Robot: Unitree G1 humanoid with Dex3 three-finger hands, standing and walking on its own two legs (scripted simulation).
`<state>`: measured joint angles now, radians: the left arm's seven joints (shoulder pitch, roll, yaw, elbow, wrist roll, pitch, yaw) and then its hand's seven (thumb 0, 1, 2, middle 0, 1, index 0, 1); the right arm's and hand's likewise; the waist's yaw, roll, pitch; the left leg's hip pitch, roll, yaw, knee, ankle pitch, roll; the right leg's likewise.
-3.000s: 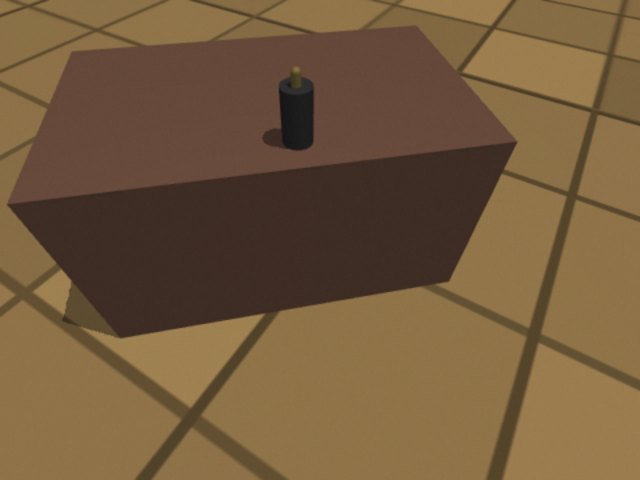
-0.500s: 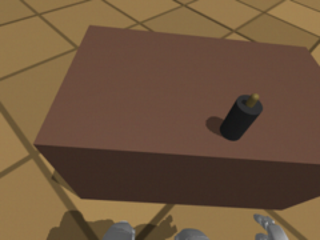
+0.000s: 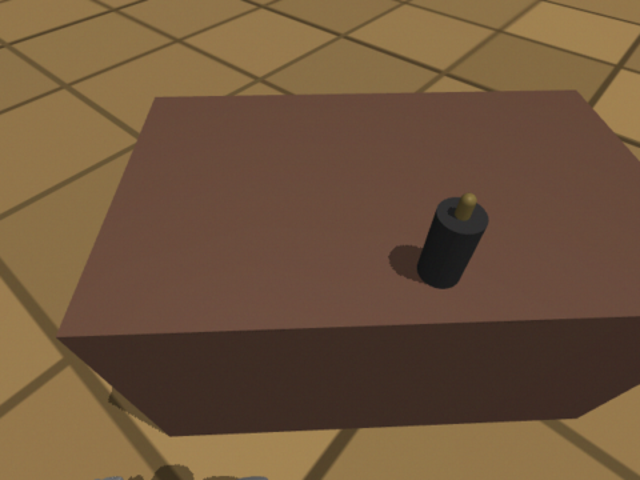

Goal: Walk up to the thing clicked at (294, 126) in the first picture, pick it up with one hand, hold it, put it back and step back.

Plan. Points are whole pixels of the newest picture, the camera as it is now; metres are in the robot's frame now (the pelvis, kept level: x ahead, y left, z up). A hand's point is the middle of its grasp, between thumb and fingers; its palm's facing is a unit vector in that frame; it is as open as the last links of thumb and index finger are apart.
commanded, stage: walk up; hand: right
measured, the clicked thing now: (452, 237) +0.47 -0.21 -0.02
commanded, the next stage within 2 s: stand in 0.98 s
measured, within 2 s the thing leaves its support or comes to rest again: neither
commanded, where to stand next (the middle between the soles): +0.05 +0.00 m, yaw +1 degrees
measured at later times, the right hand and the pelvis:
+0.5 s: hand out of the picture +0.11 -0.25 -0.14, palm faces -0.02 +0.94 -0.35, open 7.4 cm; pelvis +0.01 +0.00 +0.01, yaw +0 degrees
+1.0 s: hand out of the picture +0.11 -0.24 -0.14, palm faces -0.03 +0.94 -0.34, open 7.4 cm; pelvis +0.02 +0.00 +0.02, yaw +1 degrees
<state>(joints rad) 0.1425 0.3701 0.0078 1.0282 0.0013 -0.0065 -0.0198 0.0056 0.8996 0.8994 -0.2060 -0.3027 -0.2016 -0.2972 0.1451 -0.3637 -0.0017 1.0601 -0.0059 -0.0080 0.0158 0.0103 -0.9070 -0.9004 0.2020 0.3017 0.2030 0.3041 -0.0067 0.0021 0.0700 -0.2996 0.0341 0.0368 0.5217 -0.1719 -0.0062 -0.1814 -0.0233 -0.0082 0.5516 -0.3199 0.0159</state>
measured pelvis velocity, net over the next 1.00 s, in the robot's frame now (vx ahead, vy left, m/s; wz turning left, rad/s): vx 0.02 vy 0.00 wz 0.02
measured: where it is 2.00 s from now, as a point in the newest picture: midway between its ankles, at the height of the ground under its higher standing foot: outside the picture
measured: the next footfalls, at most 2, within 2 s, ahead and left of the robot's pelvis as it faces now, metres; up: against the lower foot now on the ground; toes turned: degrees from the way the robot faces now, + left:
none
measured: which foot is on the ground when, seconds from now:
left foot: down 0.00-1.00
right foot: down 0.00-1.00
